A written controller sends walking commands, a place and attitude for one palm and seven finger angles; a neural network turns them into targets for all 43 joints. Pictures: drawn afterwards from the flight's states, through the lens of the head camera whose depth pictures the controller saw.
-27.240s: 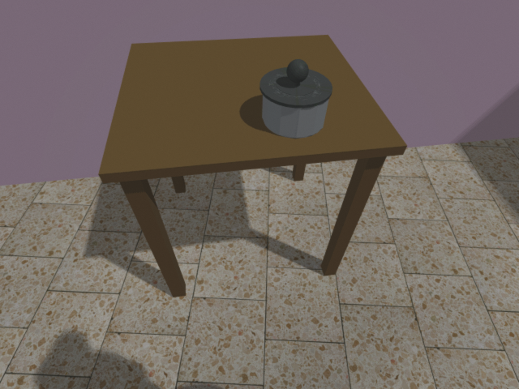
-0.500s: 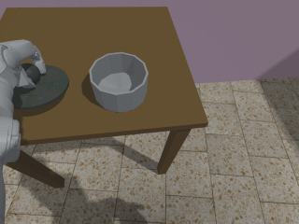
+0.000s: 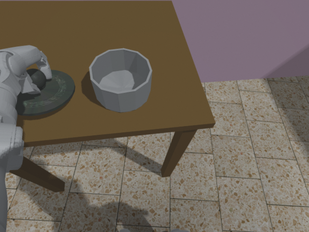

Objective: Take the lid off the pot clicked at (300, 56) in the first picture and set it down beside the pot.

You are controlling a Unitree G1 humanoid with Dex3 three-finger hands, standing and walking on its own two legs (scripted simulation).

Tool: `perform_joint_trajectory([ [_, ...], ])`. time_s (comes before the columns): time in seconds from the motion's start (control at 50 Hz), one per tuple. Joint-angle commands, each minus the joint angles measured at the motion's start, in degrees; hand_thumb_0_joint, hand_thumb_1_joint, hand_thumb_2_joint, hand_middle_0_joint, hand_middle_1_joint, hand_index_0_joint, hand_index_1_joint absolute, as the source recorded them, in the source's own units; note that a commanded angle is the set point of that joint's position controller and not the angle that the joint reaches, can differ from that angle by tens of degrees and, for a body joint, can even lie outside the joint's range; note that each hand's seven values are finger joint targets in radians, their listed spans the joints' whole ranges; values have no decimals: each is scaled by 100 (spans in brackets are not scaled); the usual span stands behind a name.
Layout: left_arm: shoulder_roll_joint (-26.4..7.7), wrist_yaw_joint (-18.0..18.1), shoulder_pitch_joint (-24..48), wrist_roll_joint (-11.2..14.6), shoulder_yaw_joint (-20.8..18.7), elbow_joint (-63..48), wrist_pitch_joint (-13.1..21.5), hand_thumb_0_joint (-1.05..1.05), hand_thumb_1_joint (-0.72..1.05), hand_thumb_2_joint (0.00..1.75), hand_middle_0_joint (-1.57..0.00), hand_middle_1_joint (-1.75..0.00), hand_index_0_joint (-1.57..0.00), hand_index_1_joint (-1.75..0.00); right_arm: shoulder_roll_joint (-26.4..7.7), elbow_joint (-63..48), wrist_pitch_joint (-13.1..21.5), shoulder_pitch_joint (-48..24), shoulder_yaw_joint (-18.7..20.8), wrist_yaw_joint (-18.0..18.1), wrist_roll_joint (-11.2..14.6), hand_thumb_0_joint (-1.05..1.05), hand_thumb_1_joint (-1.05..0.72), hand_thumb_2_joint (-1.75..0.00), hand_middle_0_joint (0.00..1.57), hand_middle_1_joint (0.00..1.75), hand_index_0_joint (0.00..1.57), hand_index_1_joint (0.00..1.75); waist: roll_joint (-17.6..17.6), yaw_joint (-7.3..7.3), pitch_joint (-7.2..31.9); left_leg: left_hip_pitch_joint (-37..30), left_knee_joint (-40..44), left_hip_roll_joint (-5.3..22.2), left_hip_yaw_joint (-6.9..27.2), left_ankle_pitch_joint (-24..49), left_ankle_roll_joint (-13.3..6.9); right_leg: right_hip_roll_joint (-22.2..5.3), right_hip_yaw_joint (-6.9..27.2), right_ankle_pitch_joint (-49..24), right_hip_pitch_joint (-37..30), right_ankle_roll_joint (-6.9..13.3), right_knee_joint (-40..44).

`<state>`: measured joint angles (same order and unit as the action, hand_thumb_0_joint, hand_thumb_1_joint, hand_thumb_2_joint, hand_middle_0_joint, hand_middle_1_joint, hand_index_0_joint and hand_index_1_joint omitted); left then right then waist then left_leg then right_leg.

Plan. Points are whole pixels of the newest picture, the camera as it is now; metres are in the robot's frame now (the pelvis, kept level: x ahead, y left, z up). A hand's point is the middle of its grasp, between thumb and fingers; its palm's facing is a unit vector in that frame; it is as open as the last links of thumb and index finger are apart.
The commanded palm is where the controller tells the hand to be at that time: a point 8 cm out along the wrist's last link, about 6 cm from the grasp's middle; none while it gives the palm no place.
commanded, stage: lower the lid onto the table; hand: left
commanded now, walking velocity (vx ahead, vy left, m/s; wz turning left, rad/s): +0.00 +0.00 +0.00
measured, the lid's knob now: (34, 78) +0.51 +0.27 +0.07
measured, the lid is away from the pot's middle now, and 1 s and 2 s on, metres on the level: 0.23 0.23 0.23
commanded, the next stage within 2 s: open the fingers wide in 0.12 s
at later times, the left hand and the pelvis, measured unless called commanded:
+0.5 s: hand (27, 88) +0.48 +0.29 +0.06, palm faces -0.43 -0.08 -0.90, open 8.0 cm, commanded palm +0.51 +0.28 +0.13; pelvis +0.00 +0.00 +0.00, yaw +0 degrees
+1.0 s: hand (27, 83) +0.49 +0.28 +0.08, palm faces -0.43 -0.09 -0.90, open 9.6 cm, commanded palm +0.51 +0.27 +0.13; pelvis +0.00 +0.00 +0.00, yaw +0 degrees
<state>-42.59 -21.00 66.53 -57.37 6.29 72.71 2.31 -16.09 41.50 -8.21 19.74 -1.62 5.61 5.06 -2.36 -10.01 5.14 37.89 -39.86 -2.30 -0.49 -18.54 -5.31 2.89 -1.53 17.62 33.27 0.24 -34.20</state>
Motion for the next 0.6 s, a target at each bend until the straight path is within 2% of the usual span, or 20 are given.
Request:
perform_joint_trajectory([
  [0.0,-1770,390,3184,-83,-307,-1063,-61,0,59,100,-88,-107,-82,-105,-1107,-180,49,917,334,121,-34,0,-90,-90,20,30,20,30,-639,-87,2554,-2741,-13,217,534,2835,144,195,-68,-1398,239,125,196],
  [0.04,-1690,393,3244,-71,-266,-1238,-18,0,59,100,-88,-107,-82,-105,-1087,-218,64,908,320,132,-25,0,-90,-90,20,30,20,30,-836,-43,2707,-2908,-62,244,572,3257,201,205,-95,-1467,296,147,148],
  [0.06,-1846,409,3229,-139,-376,-1178,-32,0,59,100,-88,-107,-82,-105,-1099,-194,52,938,349,125,-48,0,-90,-90,20,30,20,30,-948,-63,2787,-3003,-119,258,562,3227,205,216,-52,-1434,364,127,148],
  [0.1,-2071,404,3161,-158,-482,-1011,-43,0,59,100,-88,-107,-82,-105,-1112,-207,32,977,315,148,-44,0,-90,-90,20,30,20,30,-760,-102,2649,-2687,-132,231,527,2909,166,214,-51,-1406,282,119,118],
  [0.12,-2098,408,3238,-139,-509,-1149,-35,0,59,100,-88,-107,-82,-105,-1103,-228,34,989,329,151,-50,0,-90,-90,20,30,20,30,-772,-93,2781,-2707,-128,223,512,2911,146,211,-42,-1475,195,117,111],
  [0.14,-2045,397,3243,-60,-526,-1394,38,0,59,100,-88,-107,-82,-105,-1083,-273,47,971,315,168,-50,0,-90,-90,20,30,20,30,-967,-19,3009,-2892,-158,227,520,3351,192,217,-70,-1609,146,134,64],
  [0.18,-1871,404,3339,-139,-426,-1424,47,0,59,100,-88,-107,-82,-105,-1086,-198,29,1063,385,137,-76,0,-90,-90,20,30,20,30,-1259,-78,3137,-3331,-256,307,645,3780,290,240,-77,-1530,532,128,74],
  [0.2,-1532,369,2205,-90,-483,-1443,68,0,59,100,-88,-107,-82,-105,-985,-401,10,990,434,28,-97,0,-90,-90,20,30,20,30,-1278,202,3185,-3487,-262,265,733,4365,398,263,-145,-1558,443,186,39],
  [0.22,-1785,436,2091,-119,-814,-2100,349,0,58,99,-86,-107,-81,-104,-1029,-418,-74,964,476,19,-187,0,-90,-90,20,30,20,30,-1092,207,3153,-3526,-309,359,702,4572,408,275,-143,-1564,522,186,71],
  [0.24,-1960,469,1860,-104,-999,-2088,512,0,57,97,-85,-106,-79,-104,-1020,-464,-136,914,444,42,-191,0,-90,-90,20,30,20,30,-1135,288,3258,-3556,-338,344,683,4888,439,285,-153,-1632,426,201,14],
  [0.28,-1882,537,2052,-89,-854,-1812,461,0,54,94,-82,-106,-77,-104,-1033,-415,-231,865,451,34,-170,0,-90,-90,20,30,20,30,-761,118,2821,-3089,-231,321,626,3941,321,270,-113,-1393,449,152,92],
  [0.32,-1866,661,2444,-23,-741,-1844,341,0,52,91,-79,-106,-74,-104,-1067,-377,-265,882,444,18,-110,0,-90,-90,20,30,20,30,-721,38,2522,-2798,-86,297,585,3169,224,257,-100,-1195,466,164,167],
  [0.34,-1906,721,2576,32,-790,-2063,373,0,50,90,-77,-105,-73,-104,-1061,-407,-236,867,424,31,-92,0,-90,-90,20,30,20,30,-884,87,2563,-2901,-63,285,601,3363,239,251,-132,-1220,450,189,156],
  [0.36,-2180,813,2723,-57,-953,-2159,362,0,49,89,-76,-105,-71,-103,-1068,-399,-239,891,436,34,-96,0,-90,-90,20,30,20,30,-1007,92,2815,-3084,-46,306,658,3325,279,251,-85,-1173,436,184,152],
  [0.4,-2070,924,2682,-129,-868,-2020,282,0,46,87,-73,-104,-69,-103,-1045,-367,-213,894,421,32,-101,0,-90,-90,20,30,20,30,-1114,70,2817,-3167,-63,307,698,3368,315,258,-115,-1141,527,204,137],
  [0.44,-1556,919,2726,-83,-493,-1923,239,0,43,85,-70,-103,-67,-102,-1025,-343,-175,889,419,12,-76,0,-90,-90,20,30,20,30,-1234,21,2673,-3312,-72,336,744,3415,356,261,-161,-956,801,208,153],
  [0.46,-1577,930,2786,-103,-485,-1813,191,0,42,84,-69,-103,-65,-101,-1050,-289,-175,900,431,-1,-87,0,-90,-90,20,30,20,30,-1120,-26,2626,-3331,-51,378,793,3246,368,265,-169,-849,874,191,157],
  [0.52,-1674,907,2770,-60,-596,-1962,137,0,37,82,-65,-101,-62,-100,-1042,-350,-155,902,446,-15,-102,0,-90,-90,20,30,20,30,-1105,28,3019,-3483,-98,319,773,3459,347,265,-135,-1091,603,207,152],
  [0.54,-1537,844,2706,22,-536,-1929,169,0,35,82,-64,-100,-61,-99,-1024,-381,-140,888,423,3,-98,0,-90,-90,20,30,20,30,-1134,34,2997,-3464,-135,297,735,3698,348,267,-159,-1198,594,207,127],
  [0.58,-1312,766,2778,38,-299,-1651,87,0,32,81,-62,-99,-59,-98,-1049,-285,-163,873,429,-1,-90,0,-90,-90,20,30,20,30,-826,-100,2744,-3236,-142,291,692,3306,263,262,-136,-1159,639,163,164],
])
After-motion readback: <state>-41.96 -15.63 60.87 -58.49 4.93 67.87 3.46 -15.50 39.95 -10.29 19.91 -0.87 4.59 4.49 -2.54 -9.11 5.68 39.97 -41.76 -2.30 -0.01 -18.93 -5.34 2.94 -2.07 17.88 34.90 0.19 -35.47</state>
